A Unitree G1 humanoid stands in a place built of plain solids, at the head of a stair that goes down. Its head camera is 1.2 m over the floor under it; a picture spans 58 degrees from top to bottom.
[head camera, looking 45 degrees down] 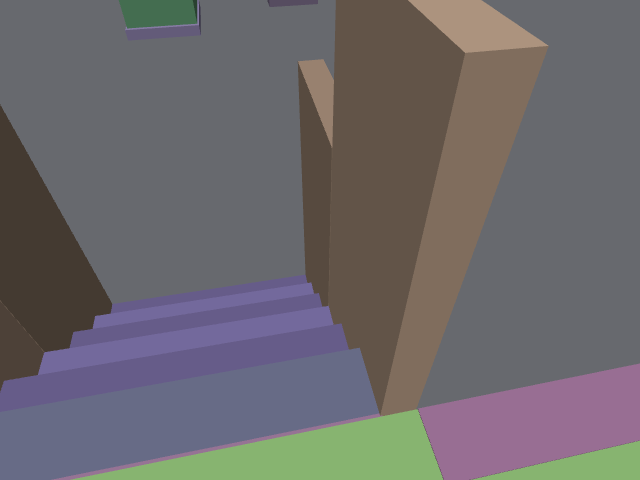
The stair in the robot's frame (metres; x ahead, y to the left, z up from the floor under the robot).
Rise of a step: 0.18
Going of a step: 0.22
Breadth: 1.20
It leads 11 degrees to the left of straight ahead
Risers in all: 6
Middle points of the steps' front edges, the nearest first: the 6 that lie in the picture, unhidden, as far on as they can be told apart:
0.61 0.46 0.00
0.82 0.50 -0.18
1.04 0.54 -0.37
1.26 0.59 -0.55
1.47 0.63 -0.73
1.69 0.67 -0.92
